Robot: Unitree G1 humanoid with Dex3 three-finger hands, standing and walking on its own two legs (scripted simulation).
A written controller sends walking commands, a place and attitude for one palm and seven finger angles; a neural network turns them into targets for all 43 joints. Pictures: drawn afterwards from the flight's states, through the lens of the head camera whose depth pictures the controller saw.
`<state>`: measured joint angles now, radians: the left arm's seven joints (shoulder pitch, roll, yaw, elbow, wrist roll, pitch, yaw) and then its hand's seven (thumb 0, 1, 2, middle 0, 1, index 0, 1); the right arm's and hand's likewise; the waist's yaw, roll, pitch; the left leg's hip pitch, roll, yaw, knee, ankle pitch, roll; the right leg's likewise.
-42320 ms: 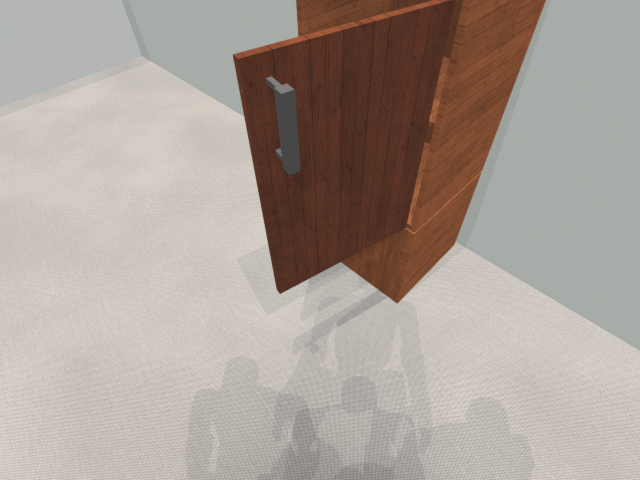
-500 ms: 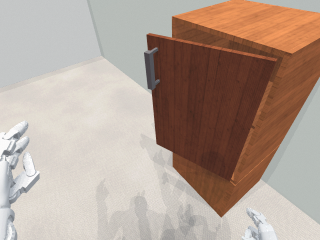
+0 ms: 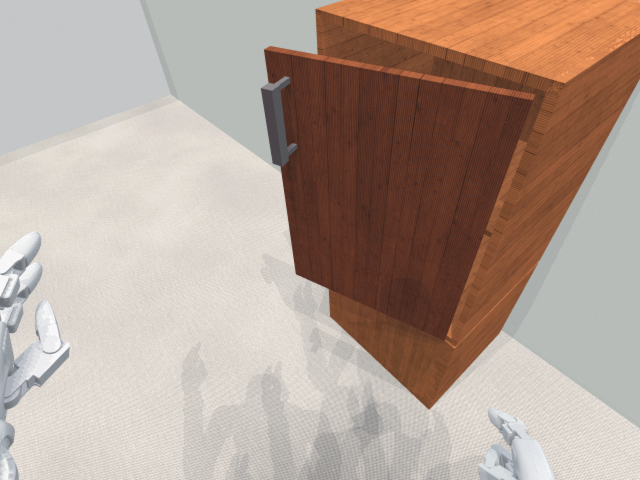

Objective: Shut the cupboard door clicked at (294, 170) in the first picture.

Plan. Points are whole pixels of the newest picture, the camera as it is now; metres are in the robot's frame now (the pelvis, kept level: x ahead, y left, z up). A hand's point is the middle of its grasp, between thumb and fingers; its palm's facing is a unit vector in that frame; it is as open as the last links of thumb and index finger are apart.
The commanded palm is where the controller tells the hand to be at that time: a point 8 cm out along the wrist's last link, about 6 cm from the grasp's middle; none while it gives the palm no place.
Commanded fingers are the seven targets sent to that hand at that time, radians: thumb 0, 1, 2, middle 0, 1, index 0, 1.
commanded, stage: step back with the hand held close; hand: left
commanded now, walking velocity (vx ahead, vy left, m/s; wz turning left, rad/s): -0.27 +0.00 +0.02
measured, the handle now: (282, 122) +0.66 +0.13 +0.13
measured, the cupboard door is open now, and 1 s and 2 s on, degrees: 18 18 18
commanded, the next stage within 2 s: stop stepping back and stand still in 1.30 s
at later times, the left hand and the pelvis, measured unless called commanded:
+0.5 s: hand out of the picture +0.13 +0.30 +0.15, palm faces +0.46 -0.76 -0.46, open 7.4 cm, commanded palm +0.07 +0.33 +0.17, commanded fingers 0.00 0.90 0.90 -0.20 -0.30 -0.20 -0.30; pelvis -0.07 +0.02 -0.02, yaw +0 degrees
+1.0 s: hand out of the picture +0.07 +0.29 +0.16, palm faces +0.45 -0.79 -0.42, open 7.4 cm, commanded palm +0.01 +0.32 +0.17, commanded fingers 0.00 0.90 0.90 -0.20 -0.30 -0.20 -0.30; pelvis -0.14 +0.03 -0.02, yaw -1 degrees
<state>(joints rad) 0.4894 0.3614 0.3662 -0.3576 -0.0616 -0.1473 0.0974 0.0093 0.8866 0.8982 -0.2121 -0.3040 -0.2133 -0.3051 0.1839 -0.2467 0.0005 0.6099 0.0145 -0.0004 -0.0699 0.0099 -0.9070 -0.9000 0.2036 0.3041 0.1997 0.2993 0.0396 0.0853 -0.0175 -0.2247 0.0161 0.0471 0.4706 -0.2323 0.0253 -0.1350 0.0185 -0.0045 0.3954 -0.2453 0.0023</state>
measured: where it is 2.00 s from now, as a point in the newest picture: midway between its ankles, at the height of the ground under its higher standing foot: outside the picture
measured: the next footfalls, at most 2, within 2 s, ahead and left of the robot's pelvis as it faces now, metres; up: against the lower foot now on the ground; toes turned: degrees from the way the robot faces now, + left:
right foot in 0.92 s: -0.13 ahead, -0.11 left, +0.00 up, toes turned +3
left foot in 1.54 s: -0.05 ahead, +0.13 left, +0.00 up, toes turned -5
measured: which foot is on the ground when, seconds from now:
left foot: down 0.00-1.00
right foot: down 0.00-0.76, up 0.78-0.90, down 0.92-1.00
